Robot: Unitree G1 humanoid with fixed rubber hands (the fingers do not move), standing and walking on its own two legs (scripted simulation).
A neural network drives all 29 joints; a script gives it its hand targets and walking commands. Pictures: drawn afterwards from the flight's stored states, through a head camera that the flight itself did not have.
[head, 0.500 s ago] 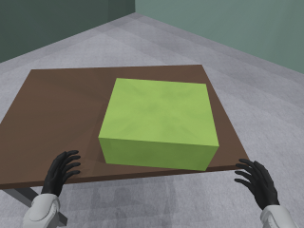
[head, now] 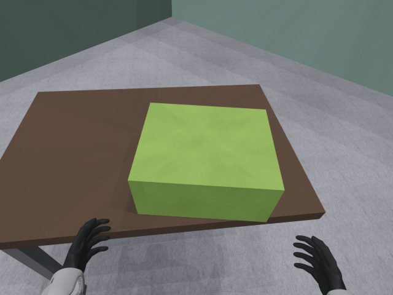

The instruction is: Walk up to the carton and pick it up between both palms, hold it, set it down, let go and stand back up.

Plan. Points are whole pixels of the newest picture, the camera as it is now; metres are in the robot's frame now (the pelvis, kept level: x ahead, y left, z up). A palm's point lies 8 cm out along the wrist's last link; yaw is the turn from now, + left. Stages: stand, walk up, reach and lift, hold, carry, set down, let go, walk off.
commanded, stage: set down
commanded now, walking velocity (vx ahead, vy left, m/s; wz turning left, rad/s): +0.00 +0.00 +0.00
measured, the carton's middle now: (205, 159) +0.44 +0.01 -0.01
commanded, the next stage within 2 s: let go in 0.50 s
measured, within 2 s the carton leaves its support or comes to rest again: neither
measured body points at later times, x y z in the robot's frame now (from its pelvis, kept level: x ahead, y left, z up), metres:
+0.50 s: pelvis -0.01 -0.01 +0.00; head -0.03 -0.03 +0.45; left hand +0.19 +0.24 -0.02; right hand +0.18 -0.23 -0.09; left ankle +0.00 +0.13 -0.75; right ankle -0.03 -0.12 -0.75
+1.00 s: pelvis -0.03 -0.01 +0.00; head -0.06 -0.03 +0.44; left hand +0.19 +0.24 -0.02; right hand +0.16 -0.24 -0.08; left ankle +0.00 +0.13 -0.75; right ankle -0.03 -0.12 -0.75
